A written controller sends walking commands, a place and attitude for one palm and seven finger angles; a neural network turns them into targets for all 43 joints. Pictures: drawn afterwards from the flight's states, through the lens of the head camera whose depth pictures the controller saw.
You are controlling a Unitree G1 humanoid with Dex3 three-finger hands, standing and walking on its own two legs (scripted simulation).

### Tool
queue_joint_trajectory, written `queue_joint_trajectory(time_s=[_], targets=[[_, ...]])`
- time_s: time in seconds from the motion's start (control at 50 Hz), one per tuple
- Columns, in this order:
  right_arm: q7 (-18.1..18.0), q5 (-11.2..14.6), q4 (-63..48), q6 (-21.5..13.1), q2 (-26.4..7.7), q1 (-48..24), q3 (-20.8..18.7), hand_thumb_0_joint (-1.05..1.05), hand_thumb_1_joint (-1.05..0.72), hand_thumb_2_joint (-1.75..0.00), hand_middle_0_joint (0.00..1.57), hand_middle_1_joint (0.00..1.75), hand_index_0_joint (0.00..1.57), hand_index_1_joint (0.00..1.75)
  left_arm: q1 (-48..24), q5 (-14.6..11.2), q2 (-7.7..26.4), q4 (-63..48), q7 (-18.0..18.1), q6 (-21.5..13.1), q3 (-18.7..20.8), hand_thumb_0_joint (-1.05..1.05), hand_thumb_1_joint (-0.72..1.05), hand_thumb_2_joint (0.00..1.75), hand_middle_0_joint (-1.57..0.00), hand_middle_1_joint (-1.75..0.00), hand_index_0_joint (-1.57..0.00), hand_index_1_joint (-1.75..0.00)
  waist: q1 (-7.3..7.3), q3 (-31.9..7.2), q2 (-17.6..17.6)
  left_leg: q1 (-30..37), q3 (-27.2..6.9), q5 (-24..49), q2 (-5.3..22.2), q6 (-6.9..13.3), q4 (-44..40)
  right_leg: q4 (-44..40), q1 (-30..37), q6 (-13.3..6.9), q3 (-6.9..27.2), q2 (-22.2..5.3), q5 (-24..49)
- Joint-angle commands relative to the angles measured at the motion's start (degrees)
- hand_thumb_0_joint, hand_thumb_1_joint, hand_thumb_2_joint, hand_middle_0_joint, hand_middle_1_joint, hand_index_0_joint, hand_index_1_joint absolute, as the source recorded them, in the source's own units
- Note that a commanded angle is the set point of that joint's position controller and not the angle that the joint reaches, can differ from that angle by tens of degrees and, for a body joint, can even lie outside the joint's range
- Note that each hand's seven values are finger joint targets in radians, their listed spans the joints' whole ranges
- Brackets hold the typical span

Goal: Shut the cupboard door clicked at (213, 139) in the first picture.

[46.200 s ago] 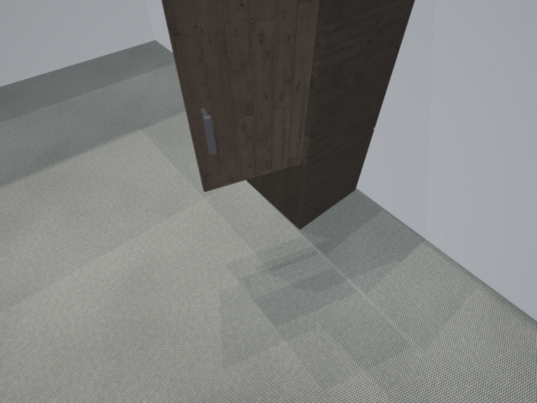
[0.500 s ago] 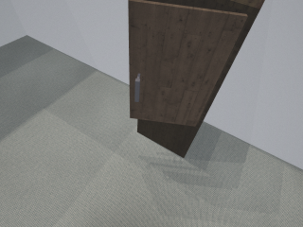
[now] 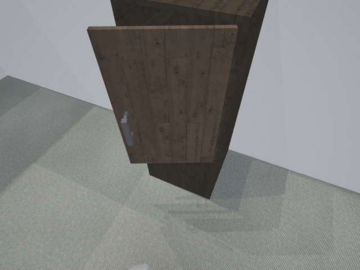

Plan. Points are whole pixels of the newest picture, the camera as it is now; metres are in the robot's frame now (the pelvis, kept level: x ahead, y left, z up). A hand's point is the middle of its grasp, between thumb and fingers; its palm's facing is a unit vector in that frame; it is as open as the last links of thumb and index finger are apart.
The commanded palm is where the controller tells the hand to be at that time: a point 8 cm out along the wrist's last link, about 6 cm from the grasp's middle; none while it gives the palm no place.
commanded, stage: take the last steps up to it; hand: left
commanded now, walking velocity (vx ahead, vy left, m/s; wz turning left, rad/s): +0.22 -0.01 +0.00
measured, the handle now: (128, 128) +0.57 +0.20 -0.09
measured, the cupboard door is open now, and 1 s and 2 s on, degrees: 25 25 25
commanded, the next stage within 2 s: come to a stop and stand still in 0.16 s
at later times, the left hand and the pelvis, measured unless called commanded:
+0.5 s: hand (117, 261) +0.18 +0.18 -0.19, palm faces +0.03 -0.97 -0.24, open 7.3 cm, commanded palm none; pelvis +0.14 -0.02 -0.01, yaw -1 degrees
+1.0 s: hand (105, 262) +0.18 +0.21 -0.19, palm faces +0.06 -0.98 -0.21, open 7.4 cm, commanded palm none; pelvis +0.12 +0.01 +0.00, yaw +0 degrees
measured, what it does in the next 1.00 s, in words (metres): walks ahead: left foot, then right foot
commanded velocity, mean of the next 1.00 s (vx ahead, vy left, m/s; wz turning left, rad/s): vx -0.08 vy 0.02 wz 0.00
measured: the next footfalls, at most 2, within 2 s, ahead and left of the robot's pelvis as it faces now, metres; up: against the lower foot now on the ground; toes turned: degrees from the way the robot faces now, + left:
left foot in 0.22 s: +0.20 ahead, +0.11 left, +0.00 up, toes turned +6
right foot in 0.46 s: +0.20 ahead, -0.14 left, +0.00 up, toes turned -2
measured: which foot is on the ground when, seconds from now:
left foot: up 0.00-0.20, down 0.22-0.54, up 0.56-0.84, down 0.86-1.00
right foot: down 0.00-0.22, up 0.24-0.44, down 0.46-0.86, up 0.88-1.00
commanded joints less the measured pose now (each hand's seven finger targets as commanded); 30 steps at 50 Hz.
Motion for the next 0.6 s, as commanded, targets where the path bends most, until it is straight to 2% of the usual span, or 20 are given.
queue_joint_trajectory(time_s=[0.0,0.08,0.12,0.14,0.16,0.18,0.2,0.22,0.24,0.26,0.28,0.32,0.36,0.4,0.44,0.48,0.5,0.52,0.54,0.58], targets=[[0.21,0.19,-5.11,-1.80,-0.94,-3.98,0.15,0.00,-0.90,-0.90,0.20,0.30,0.20,0.30,3.94,-0.04,7.86,0.05,0.78,-2.10,1.24,0.00,0.90,0.90,-0.20,-0.30,-0.20,-0.30,1.12,3.43,-4.73,-6.21,0.28,4.12,0.62,-0.10,-6.29,-8.38,2.58,-8.31,9.09,-14.89,25.06],[0.17,0.43,-5.97,-2.68,-0.26,-6.93,0.51,0.00,-0.90,-0.90,0.20,0.30,0.20,0.30,5.98,0.24,8.08,2.56,1.08,-1.93,1.13,0.00,0.90,0.90,-0.20,-0.30,-0.20,-0.30,1.85,3.48,-6.52,-3.23,1.92,4.33,-0.91,1.11,-15.34,-4.69,6.29,-7.48,8.63,-15.01,34.09],[-0.31,0.38,-4.99,-3.08,-0.69,-4.16,0.63,0.00,-0.90,-0.90,0.20,0.30,0.20,0.30,4.96,-0.07,8.07,3.03,1.21,-1.87,1.13,0.00,0.90,0.90,-0.20,-0.30,-0.20,-0.30,-0.14,2.64,-5.64,3.84,2.99,7.67,-2.94,2.05,-20.89,0.24,4.98,-5.88,6.38,-13.48,40.38],[-0.73,0.22,-3.19,-3.36,-1.27,0.04,0.52,0.00,-0.90,-0.90,0.20,0.30,0.20,0.30,4.36,-0.35,7.86,3.17,1.27,-1.81,1.04,0.00,0.90,0.90,-0.20,-0.30,-0.20,-0.30,-2.00,1.23,-5.09,11.38,3.72,11.96,-4.41,2.50,-24.52,5.57,2.29,-4.55,4.98,-11.98,42.41],[-1.12,-0.09,-1.37,-3.77,-3.16,6.01,0.09,0.00,-0.90,-0.90,0.20,0.30,0.20,0.30,4.99,-0.55,6.96,3.11,1.28,-1.68,0.92,0.00,0.90,0.90,-0.20,-0.30,-0.20,-0.30,-3.94,-2.70,-2.39,21.32,0.94,19.87,-3.11,3.57,-27.02,14.69,-1.60,-2.56,3.67,-9.50,38.95],[-1.69,-0.75,-0.25,-4.20,-8.08,11.65,-0.87,0.00,-0.90,-0.90,0.20,0.30,0.20,0.30,7.64,-0.77,4.62,2.46,1.38,-1.35,0.62,0.00,0.90,0.90,-0.20,-0.30,-0.20,-0.30,-4.79,-7.51,6.88,32.69,-13.79,29.11,8.49,8.42,-27.25,26.78,-13.37,-0.06,1.04,-4.19,17.67],[-2.16,-0.63,0.15,-3.78,-11.17,15.28,-1.37,0.00,-0.90,-0.90,0.20,0.30,0.20,0.30,8.17,-1.44,3.54,1.38,1.15,-1.29,-0.10,0.00,0.90,0.90,-0.20,-0.30,-0.20,-0.30,-4.94,-10.29,14.55,37.76,-28.01,37.14,19.80,15.40,-34.11,42.54,-21.69,0.92,0.22,1.13,-16.77],[-2.30,-0.16,-0.49,-2.96,-11.07,12.24,-1.04,0.00,-0.90,-0.90,0.20,0.30,0.20,0.30,5.69,-0.65,4.62,0.20,1.40,-0.91,0.10,0.00,0.90,0.90,-0.20,-0.30,-0.20,-0.30,-3.78,-6.86,7.75,30.10,-27.66,26.64,21.13,17.57,-37.68,48.15,-22.21,-0.20,4.68,-0.80,-19.70],[-2.37,-0.05,-1.70,-3.07,-9.16,7.48,-0.64,0.00,-0.90,-0.90,0.20,0.30,0.20,0.30,3.41,-0.18,3.67,-0.16,1.29,-0.52,0.11,0.00,0.90,0.90,-0.20,-0.30,-0.20,-0.30,-2.25,-1.98,6.93,23.06,-25.49,18.77,19.05,16.28,-40.41,49.22,-24.83,0.26,5.36,-3.02,-16.22],[-2.70,0.10,-3.22,-3.05,-6.34,2.80,0.14,0.00,-0.90,-0.90,0.20,0.30,0.20,0.30,2.02,-0.15,3.28,-0.13,1.14,-0.05,0.18,0.00,0.90,0.90,-0.20,-0.30,-0.20,-0.30,-0.89,1.68,7.06,16.43,-22.64,18.59,17.50,14.86,-41.76,46.88,-24.10,1.23,6.73,-5.37,-12.34],[-3.09,0.16,-3.73,-3.06,-3.90,-0.75,1.13,0.00,-0.90,-0.90,0.20,0.30,0.20,0.30,1.62,-0.24,2.69,-0.06,1.04,0.57,0.00,0.00,0.90,0.90,-0.20,-0.30,-0.20,-0.30,0.88,4.51,5.99,11.11,-18.25,24.65,15.68,13.45,-41.66,40.14,-19.93,2.28,7.49,-6.75,-11.59],[-3.55,-0.06,-3.90,-2.90,-3.46,-4.51,1.59,0.00,-0.90,-0.90,0.20,0.30,0.20,0.30,4.15,-0.58,0.79,0.62,1.22,1.97,-0.39,0.00,0.90,0.90,-0.20,-0.30,-0.20,-0.30,2.98,0.89,4.44,11.30,-10.40,37.48,12.84,11.54,-38.45,25.63,-12.21,3.72,5.88,-6.12,-10.83],[-3.51,0.67,-3.73,-2.01,-5.32,-5.81,0.87,0.00,-0.90,-0.90,0.20,0.30,0.20,0.30,6.61,-0.37,2.08,1.47,1.42,2.60,-0.18,0.00,0.90,0.90,-0.20,-0.30,-0.20,-0.30,3.48,-4.10,3.35,14.69,-7.15,35.28,10.85,10.39,-34.93,16.65,-8.31,4.12,3.06,-4.11,-3.33],[-3.22,1.37,-4.09,-1.13,-6.08,-6.70,0.00,0.00,-0.90,-0.90,0.20,0.30,0.20,0.30,7.40,0.30,4.22,0.70,1.54,2.83,0.48,0.00,0.90,0.90,-0.20,-0.30,-0.20,-0.30,4.08,-5.03,2.30,12.85,-6.03,28.47,8.26,7.83,-32.54,10.76,-5.54,3.61,4.09,-3.34,8.16],[-2.59,1.26,-4.74,0.06,-5.57,-7.67,-0.81,0.00,-0.90,-0.90,0.20,0.30,0.20,0.30,4.39,0.78,7.27,-1.16,1.57,3.08,1.23,0.00,0.90,0.90,-0.20,-0.30,-0.20,-0.30,3.55,-1.77,0.89,10.66,-4.03,17.15,4.31,4.66,-30.47,9.29,-9.25,1.85,8.43,-5.87,16.09],[-1.94,1.18,-5.13,0.86,-4.12,-5.76,-1.16,0.00,-0.90,-0.90,0.20,0.30,0.20,0.30,0.12,1.11,10.79,-3.67,1.37,3.21,1.78,0.00,0.90,0.90,-0.20,-0.30,-0.20,-0.30,2.01,-0.33,-1.79,10.43,-1.73,7.67,-0.71,2.43,-25.42,5.90,-12.77,-1.42,14.07,-11.68,21.41],[-1.92,1.14,-5.05,1.26,-3.09,-5.06,-1.36,0.00,-0.90,-0.90,0.20,0.30,0.20,0.30,-1.14,0.96,12.31,-3.90,1.33,2.91,2.03,0.00,0.90,0.90,-0.20,-0.30,-0.20,-0.30,1.40,-1.10,-7.70,12.06,0.56,6.76,-3.32,1.11,-19.18,3.58,-12.78,-3.43,18.11,-15.70,27.31],[-1.92,1.06,-4.86,1.68,-2.62,-4.52,-1.41,0.00,-0.90,-0.90,0.20,0.30,0.20,0.30,-1.56,0.74,12.96,-3.85,1.55,2.58,2.19,0.00,0.90,0.90,-0.20,-0.30,-0.20,-0.30,1.69,-1.73,-12.39,11.23,0.56,-2.72,-5.16,0.25,-12.06,1.15,-11.54,-6.58,21.04,-19.47,35.46],[-2.00,1.02,-5.11,1.93,-2.87,-4.60,-1.49,0.00,-0.90,-0.90,0.20,0.30,0.20,0.30,-1.70,0.76,12.71,-3.91,1.95,2.43,2.31,0.00,0.90,0.90,-0.20,-0.30,-0.20,-0.30,2.31,-2.14,-13.05,7.81,-1.71,-10.78,-5.27,0.24,-5.55,1.29,-8.63,-9.05,21.50,-21.21,43.87],[-2.26,1.30,-5.78,2.09,-2.74,-5.78,-1.48,0.00,-0.90,-0.90,0.20,0.30,0.20,0.30,-1.70,0.96,12.66,-4.35,2.66,2.57,2.59,0.00,0.90,0.90,-0.20,-0.30,-0.20,-0.30,3.14,-2.90,-10.41,3.29,-5.18,-14.12,-5.30,0.24,2.06,3.37,-4.16,-11.15,20.91,-22.42,51.40]])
